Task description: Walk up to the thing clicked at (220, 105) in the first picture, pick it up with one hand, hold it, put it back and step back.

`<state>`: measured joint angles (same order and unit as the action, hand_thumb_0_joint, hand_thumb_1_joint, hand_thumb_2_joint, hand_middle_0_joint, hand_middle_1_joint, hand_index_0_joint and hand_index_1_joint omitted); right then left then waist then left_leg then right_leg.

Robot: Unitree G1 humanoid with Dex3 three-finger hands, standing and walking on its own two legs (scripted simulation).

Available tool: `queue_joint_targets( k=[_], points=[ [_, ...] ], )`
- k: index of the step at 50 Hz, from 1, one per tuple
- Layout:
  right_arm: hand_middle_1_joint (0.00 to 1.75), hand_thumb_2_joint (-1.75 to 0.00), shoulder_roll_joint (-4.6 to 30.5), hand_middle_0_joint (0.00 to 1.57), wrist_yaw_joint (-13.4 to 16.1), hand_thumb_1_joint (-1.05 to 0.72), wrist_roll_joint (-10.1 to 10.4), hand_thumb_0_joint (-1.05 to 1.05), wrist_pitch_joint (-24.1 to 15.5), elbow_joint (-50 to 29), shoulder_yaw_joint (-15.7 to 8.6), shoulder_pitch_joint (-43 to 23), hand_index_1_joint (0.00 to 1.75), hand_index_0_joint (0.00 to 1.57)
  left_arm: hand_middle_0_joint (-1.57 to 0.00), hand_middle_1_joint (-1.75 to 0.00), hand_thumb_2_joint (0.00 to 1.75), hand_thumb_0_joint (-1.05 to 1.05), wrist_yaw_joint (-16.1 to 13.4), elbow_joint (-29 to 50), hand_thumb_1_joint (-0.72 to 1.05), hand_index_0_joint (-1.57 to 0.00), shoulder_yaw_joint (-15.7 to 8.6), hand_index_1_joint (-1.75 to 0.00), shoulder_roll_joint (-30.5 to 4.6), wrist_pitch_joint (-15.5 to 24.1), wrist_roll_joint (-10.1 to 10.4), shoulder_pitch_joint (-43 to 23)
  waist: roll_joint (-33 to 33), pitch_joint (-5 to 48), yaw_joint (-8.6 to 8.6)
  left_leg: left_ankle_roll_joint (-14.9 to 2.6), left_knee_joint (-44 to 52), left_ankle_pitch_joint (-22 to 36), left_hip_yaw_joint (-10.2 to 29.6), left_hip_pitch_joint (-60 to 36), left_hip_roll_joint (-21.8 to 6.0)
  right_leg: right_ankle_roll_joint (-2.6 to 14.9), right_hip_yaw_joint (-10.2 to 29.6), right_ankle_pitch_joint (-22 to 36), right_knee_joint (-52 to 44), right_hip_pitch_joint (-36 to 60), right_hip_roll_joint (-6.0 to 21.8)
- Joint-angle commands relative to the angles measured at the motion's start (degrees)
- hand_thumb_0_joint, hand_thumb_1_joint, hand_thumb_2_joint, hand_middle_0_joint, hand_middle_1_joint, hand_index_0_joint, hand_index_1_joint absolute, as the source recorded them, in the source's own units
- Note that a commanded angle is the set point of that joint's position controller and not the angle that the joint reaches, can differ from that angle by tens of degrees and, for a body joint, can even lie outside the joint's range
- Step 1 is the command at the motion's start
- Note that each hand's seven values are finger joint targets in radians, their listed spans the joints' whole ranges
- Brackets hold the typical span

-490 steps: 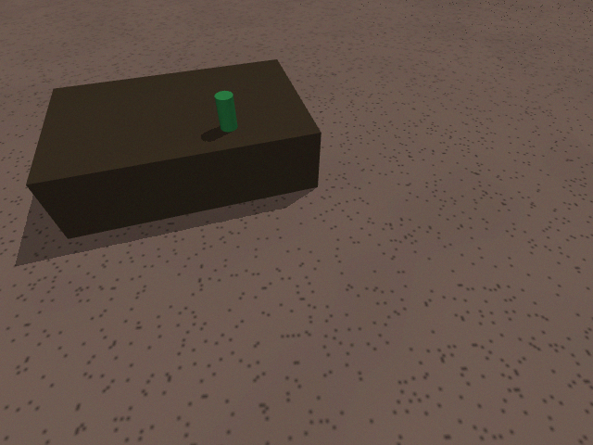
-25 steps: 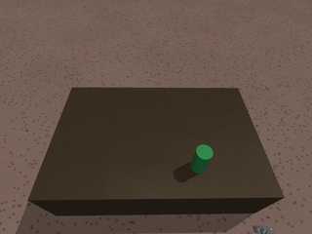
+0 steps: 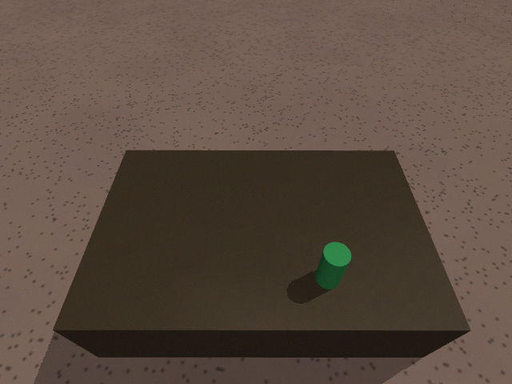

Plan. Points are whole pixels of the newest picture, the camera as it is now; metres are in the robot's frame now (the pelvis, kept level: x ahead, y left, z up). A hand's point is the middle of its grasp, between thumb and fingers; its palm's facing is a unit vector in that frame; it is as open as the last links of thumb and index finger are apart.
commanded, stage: walk up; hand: right
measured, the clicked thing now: (332, 266) +0.49 -0.22 -0.37
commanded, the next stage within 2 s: stand in 0.44 s
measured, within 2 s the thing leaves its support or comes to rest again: neither
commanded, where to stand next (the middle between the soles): +0.04 +0.02 m, yaw -2 degrees
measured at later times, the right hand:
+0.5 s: hand out of the picture +0.10 -0.26 -0.15, palm faces -0.02 +0.94 -0.34, open 7.4 cm
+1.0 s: hand out of the picture +0.10 -0.27 -0.15, palm faces +0.01 +0.94 -0.34, open 7.4 cm
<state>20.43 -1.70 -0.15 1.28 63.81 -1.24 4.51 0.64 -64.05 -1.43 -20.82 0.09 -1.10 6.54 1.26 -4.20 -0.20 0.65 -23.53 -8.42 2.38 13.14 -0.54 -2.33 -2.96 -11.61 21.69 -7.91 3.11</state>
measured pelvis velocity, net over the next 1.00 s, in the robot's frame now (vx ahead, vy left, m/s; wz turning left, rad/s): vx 0.02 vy -0.01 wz -0.02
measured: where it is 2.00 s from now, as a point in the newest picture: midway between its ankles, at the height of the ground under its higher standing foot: outside the picture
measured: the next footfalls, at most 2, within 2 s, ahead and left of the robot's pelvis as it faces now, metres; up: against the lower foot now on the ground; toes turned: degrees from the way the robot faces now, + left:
none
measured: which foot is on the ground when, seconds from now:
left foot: down 0.00-1.00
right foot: down 0.00-1.00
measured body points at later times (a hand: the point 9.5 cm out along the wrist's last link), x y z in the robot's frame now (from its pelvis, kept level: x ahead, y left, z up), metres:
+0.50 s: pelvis +0.01 +0.00 +0.00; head +0.02 +0.00 +0.45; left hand +0.10 +0.30 -0.13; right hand +0.10 -0.31 -0.13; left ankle +0.05 +0.12 -0.74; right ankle +0.00 -0.15 -0.74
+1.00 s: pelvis +0.02 -0.01 +0.00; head +0.03 -0.02 +0.45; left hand +0.10 +0.29 -0.13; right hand +0.10 -0.32 -0.13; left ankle +0.05 +0.12 -0.74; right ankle +0.00 -0.15 -0.74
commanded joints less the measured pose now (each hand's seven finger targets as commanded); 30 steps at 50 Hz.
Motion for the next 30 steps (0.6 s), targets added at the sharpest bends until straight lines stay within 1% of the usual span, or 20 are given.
queue_joint_targets(
  k=[1,3,4,8,10,11,13,15,16,17,19,21,22,23,24,25,27,28,30],
  points=[
    [0.3,-0.9,12.5,0.2,0.7,-0.9,0.0,0.0,-1.4,-4.1,-2.6,-3.5,0.3,0.2,-0.2,-0.3,0.9,0.0,-1.0,4.2,0.9,-0.2,-2.5,-0.3,-13.1,1.7,0.1,-3.5,-1.4,6.3,0.19,-1.68,4.0,0.4,5.3,-2.2,-5.3,4.07,5.5,0.7,-4.4,-0.4,5.1],
    [0.3,-0.9,12.7,0.2,0.8,-0.9,-0.1,0.0,-1.5,-4.1,-2.7,-3.2,0.3,0.2,-0.2,-0.3,0.9,0.0,-1.1,4.4,0.9,-0.2,-2.6,-0.3,-13.1,1.6,0.1,-3.3,-1.2,7.3,0.1,-1.96,3.7,1.7,5.1,-2.6,-5.7,4.11,5.1,1.7,-3.9,0.4,5.2],
    [0.3,-0.9,12.1,0.2,0.8,-0.9,0.0,0.0,-1.5,-4.0,-2.5,-3.1,0.3,0.2,-0.2,-0.3,0.9,0.0,-1.1,4.2,0.9,-0.2,-2.6,-0.3,-12.9,1.6,0.2,-3.4,-1.1,7.0,0.06,-1.81,3.9,3.2,5.3,-2.8,-5.7,3.98,4.9,2.2,-3.8,0.3,5.0],
    [0.3,-0.9,12.5,0.2,0.8,-0.9,0.1,0.0,-1.3,-4.2,-2.5,-3.1,0.3,0.2,-0.2,-0.3,0.9,0.0,-1.2,4.5,0.9,-0.2,-2.7,-0.3,-13.2,1.5,0.2,-3.8,-1.7,6.9,0.08,-1.83,3.0,5.3,4.8,-2.5,-5.5,3.88,4.9,4.5,-3.5,0.9,5.2],
    [0.3,-0.9,12.1,0.2,0.8,-0.9,0.1,0.0,-1.3,-4.2,-2.4,-2.8,0.3,0.2,-0.2,-0.3,0.9,0.0,-1.2,4.4,0.9,-0.2,-2.7,-0.3,-12.9,1.5,0.4,-3.8,-1.3,7.0,0.11,-1.7,3.1,7.1,5.1,-3.1,-5.7,3.83,4.6,4.9,-3.4,1.2,5.0],
    [0.3,-0.9,12.2,0.2,0.8,-0.9,0.1,0.0,-1.3,-4.3,-2.5,-3.0,0.3,0.2,-0.2,-0.3,0.9,0.0,-1.3,4.5,0.9,-0.2,-2.6,-0.3,-12.8,1.5,0.3,-3.6,-1.1,7.4,0.08,-1.89,3.0,7.0,5.0,-3.2,-5.9,3.88,4.3,4.8,-3.6,1.5,5.0],
    [0.3,-0.9,12.6,0.2,0.9,-0.9,0.0,0.0,-1.2,-4.2,-2.6,-2.7,0.3,0.2,-0.2,-0.3,0.9,0.0,-1.2,4.8,0.9,-0.2,-2.7,-0.3,-12.9,1.3,0.2,-4.1,-1.1,7.6,0.25,-1.95,3.1,5.5,4.6,-2.5,-5.7,4.01,4.5,4.3,-3.6,2.0,5.3],
    [0.3,-0.9,12.5,0.2,0.9,-0.9,-0.1,0.0,-1.3,-4.4,-2.5,-3.2,0.3,0.2,-0.2,-0.3,0.9,0.0,-1.2,4.8,0.9,-0.2,-2.6,-0.3,-12.9,1.3,0.3,-3.8,0.0,7.3,-0.11,-1.87,3.6,6.1,4.9,-2.6,-5.8,3.85,4.4,5.1,-2.9,1.9,5.1],
    [0.3,-0.9,12.6,0.2,1.0,-0.9,-0.1,0.0,-1.3,-4.4,-2.5,-3.0,0.3,0.2,-0.2,-0.3,0.9,0.0,-1.2,4.8,0.9,-0.2,-2.7,-0.3,-12.9,1.1,0.3,-4.4,-0.2,6.9,0.15,-1.83,3.9,5.4,5.2,-1.4,-5.8,3.78,4.1,5.0,-2.6,2.3,4.8],
    [0.3,-0.9,12.7,0.2,1.0,-0.9,-0.1,0.0,-1.3,-4.4,-2.6,-3.1,0.3,0.2,-0.2,-0.3,0.9,0.0,-1.2,4.9,0.9,-0.2,-2.7,-0.3,-12.8,1.1,0.2,-4.2,0.1,7.3,-0.04,-2.07,4.3,5.1,5.5,-1.2,-6.3,3.85,3.7,4.3,-2.5,3.0,4.6],
    [0.3,-0.9,12.9,0.2,0.9,-0.9,-0.1,0.0,-1.3,-4.7,-2.6,-3.7,0.3,0.2,-0.2,-0.3,0.9,0.0,-1.2,4.7,0.9,-0.2,-2.6,-0.3,-12.8,1.0,0.2,-4.3,0.1,6.5,-0.03,-2.07,4.7,4.0,5.8,-0.6,-6.0,3.73,3.7,4.3,-2.4,2.7,4.5],
    [0.3,-0.9,12.4,0.2,0.9,-0.9,-0.1,0.0,-1.4,-4.9,-2.5,-3.5,0.3,0.2,-0.2,-0.3,0.9,0.0,-1.1,4.7,0.9,-0.2,-2.7,-0.3,-12.8,1.1,0.3,-4.0,-0.1,6.6,-0.14,-1.93,4.5,4.6,5.7,-1.2,-6.0,3.83,3.9,4.0,-2.5,2.4,4.6],
    [0.3,-0.9,11.3,0.2,1.2,-0.9,-0.5,0.0,-2.0,-3.9,-1.6,-1.9,0.3,0.2,-0.2,-0.3,0.9,0.0,-0.7,3.5,0.9,-0.2,-1.9,-0.3,-11.1,1.0,0.5,-2.7,-1.3,8.7,0.18,-1.81,7.4,-1.0,6.1,-3.6,-6.7,3.32,4.7,-2.7,-4.4,1.9,4.8],
    [0.3,-0.9,11.7,0.2,1.3,-0.9,-0.6,0.0,-2.2,-4.0,-1.8,-2.7,0.3,0.2,-0.2,-0.3,0.9,0.0,-0.5,3.8,0.9,-0.2,-1.9,-0.3,-11.2,0.9,0.2,-3.6,-0.3,6.5,0.17,-1.56,8.0,-3.6,6.5,-2.8,-6.6,3.32,4.6,-4.4,-4.6,0.6,4.3],
    [0.3,-0.9,12.4,0.2,1.4,-0.9,-0.7,0.0,-2.4,-3.8,-2.0,-3.1,0.3,0.2,-0.2,-0.3,0.9,0.0,-0.4,3.8,0.9,-0.2,-1.8,-0.3,-11.1,0.9,0.1,-3.6,0.4,6.3,0.1,-1.47,8.5,-4.7,6.9,-2.9,-6.8,3.33,4.6,-4.6,-4.7,0.3,4.3],
    [0.3,-0.9,12.8,0.2,1.5,-0.9,-0.6,0.0,-2.5,-3.8,-2.1,-3.5,0.3,0.2,-0.2,-0.3,0.9,0.0,-0.4,3.7,0.9,-0.2,-1.6,-0.3,-10.7,1.0,0.1,-3.5,0.9,5.9,-0.07,-1.78,8.3,-4.7,6.9,-2.5,-6.9,3.27,4.4,-3.9,-4.8,0.7,4.3],
    [0.3,-0.9,12.2,0.2,1.5,-0.9,-0.6,0.0,-2.7,-3.6,-1.9,-3.2,0.3,0.2,-0.2,-0.3,0.9,0.0,-0.4,3.5,0.9,-0.2,-1.7,-0.3,-11.5,1.4,0.1,-3.4,-0.7,5.9,0.15,-1.73,7.3,0.0,5.8,-3.7,-6.6,3.2,5.0,-1.4,-5.5,0.8,5.0],
    [0.3,-0.9,12.0,0.2,1.5,-0.9,-0.5,0.0,-2.8,-3.6,-1.9,-2.7,0.3,0.2,-0.2,-0.3,0.9,0.0,-0.5,3.6,0.9,-0.2,-1.7,-0.3,-12.0,1.6,0.1,-3.6,-1.2,6.2,0.42,-1.59,6.6,3.6,5.4,-4.2,-6.5,3.1,5.4,0.0,-5.8,1.2,5.2],
    [0.3,-0.9,12.1,0.2,1.6,-0.9,-0.5,0.0,-3.0,-3.3,-1.8,-2.4,0.3,0.2,-0.2,-0.3,0.9,0.0,-0.4,3.6,0.9,-0.2,-1.7,-0.3,-12.2,1.8,0.3,-3.4,-1.0,6.0,0.48,-1.47,6.2,5.5,4.9,-5.5,-6.4,3.05,5.5,1.0,-6.0,0.7,5.1]
  ],
)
